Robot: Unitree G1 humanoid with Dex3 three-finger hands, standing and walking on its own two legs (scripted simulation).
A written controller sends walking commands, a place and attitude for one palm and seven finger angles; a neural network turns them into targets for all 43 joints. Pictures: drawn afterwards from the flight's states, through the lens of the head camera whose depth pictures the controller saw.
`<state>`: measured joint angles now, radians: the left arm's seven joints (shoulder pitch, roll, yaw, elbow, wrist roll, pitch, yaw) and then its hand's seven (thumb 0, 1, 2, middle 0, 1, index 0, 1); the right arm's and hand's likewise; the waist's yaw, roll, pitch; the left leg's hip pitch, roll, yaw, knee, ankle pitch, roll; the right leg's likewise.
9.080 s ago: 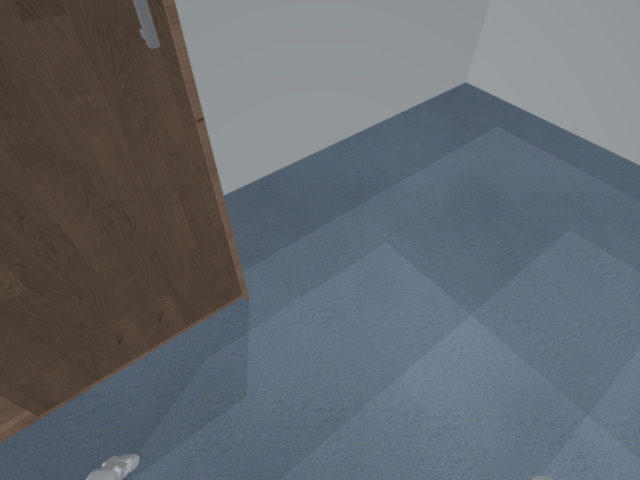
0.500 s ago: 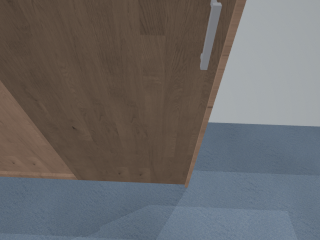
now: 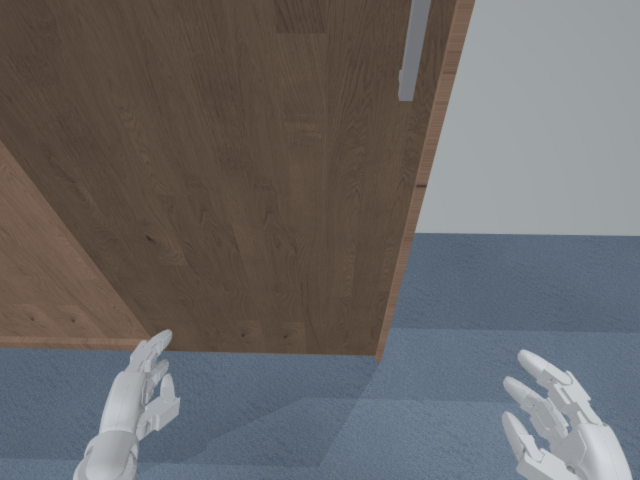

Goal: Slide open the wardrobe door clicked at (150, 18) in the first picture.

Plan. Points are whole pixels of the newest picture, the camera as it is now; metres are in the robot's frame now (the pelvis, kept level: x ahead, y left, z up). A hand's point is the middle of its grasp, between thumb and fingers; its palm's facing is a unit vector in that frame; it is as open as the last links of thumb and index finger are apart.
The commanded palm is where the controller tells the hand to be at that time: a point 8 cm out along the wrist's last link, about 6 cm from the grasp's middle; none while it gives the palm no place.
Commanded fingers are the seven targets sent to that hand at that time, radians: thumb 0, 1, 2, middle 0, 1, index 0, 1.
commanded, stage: raise the hand with hooked fingers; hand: right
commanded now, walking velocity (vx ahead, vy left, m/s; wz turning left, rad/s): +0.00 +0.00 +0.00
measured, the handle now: (413, 30) +0.56 -0.09 +0.29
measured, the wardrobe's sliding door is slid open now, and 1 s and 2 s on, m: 0.00 0.00 0.00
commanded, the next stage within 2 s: move the hooked fingers beside the handle in 1.68 s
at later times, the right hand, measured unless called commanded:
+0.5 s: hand out of the picture +0.22 -0.27 +0.17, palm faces +0.13 +0.99 -0.08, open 11.6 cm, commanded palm +0.19 -0.31 +0.17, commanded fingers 0.00 0.20 -0.43 0.28 1.00 0.28 1.00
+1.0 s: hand out of the picture +0.27 -0.30 +0.24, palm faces +0.10 +0.99 -0.12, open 13.9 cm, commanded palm +0.22 -0.34 +0.28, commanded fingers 0.00 0.50 -0.30 0.30 1.20 0.30 1.20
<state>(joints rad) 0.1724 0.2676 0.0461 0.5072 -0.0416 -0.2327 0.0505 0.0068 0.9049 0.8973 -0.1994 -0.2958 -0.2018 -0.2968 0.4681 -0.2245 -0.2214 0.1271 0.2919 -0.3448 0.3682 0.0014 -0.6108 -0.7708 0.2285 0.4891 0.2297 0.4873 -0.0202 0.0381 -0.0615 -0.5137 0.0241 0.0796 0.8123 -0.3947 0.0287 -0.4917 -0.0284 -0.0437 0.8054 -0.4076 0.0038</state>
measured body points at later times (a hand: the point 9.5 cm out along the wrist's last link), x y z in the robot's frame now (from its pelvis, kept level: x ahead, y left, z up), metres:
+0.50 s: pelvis +0.01 -0.03 +0.02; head +0.00 -0.02 +0.47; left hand +0.17 +0.20 -0.05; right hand +0.21 -0.33 +0.17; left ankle +0.01 +0.10 -0.70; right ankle +0.00 -0.12 -0.70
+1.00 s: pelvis +0.01 -0.02 +0.04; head -0.01 +0.00 +0.48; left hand +0.23 +0.17 -0.02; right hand +0.25 -0.35 +0.25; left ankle +0.01 +0.10 -0.70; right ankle +0.00 -0.12 -0.70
